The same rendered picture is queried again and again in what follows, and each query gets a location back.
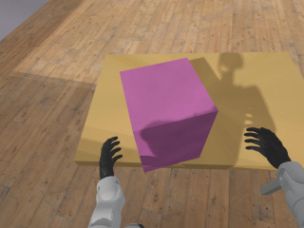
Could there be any right robot forearm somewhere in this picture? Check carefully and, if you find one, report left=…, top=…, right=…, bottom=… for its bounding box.
left=276, top=161, right=304, bottom=228

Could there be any left robot forearm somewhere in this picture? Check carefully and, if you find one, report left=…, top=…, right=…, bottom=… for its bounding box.
left=87, top=176, right=125, bottom=228

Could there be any table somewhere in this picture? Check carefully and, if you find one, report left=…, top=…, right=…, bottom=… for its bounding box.
left=74, top=51, right=304, bottom=196

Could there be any robot left hand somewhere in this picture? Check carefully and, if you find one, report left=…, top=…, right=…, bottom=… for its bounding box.
left=99, top=136, right=123, bottom=180

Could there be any carton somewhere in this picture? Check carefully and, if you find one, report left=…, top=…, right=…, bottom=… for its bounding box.
left=120, top=57, right=219, bottom=173

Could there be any robot right hand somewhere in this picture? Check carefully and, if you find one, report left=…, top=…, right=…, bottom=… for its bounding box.
left=244, top=127, right=291, bottom=169

